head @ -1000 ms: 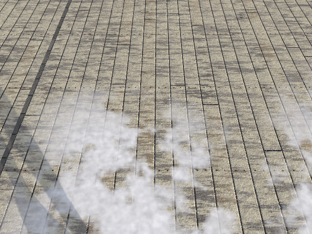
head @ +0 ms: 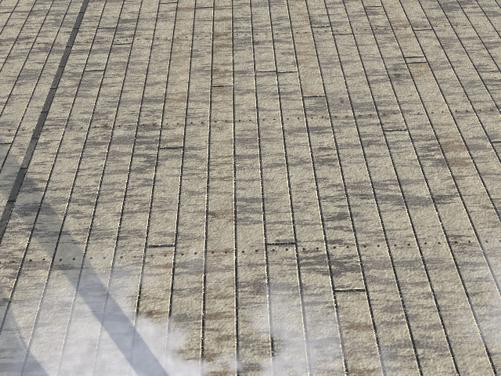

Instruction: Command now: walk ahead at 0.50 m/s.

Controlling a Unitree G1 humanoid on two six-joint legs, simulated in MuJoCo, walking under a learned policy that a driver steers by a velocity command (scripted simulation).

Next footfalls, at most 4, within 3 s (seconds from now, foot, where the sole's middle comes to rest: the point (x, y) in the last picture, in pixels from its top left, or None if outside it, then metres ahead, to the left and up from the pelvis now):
0.32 left None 0.33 0.13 -0.78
0.62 right None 0.24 -0.11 -0.78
1.82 right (310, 293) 0.72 -0.11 -0.78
2.32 left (237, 222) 0.98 0.11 -0.78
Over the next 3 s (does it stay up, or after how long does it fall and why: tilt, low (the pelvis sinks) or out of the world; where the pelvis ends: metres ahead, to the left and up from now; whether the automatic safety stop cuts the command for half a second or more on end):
stays up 0.90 0.00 0.00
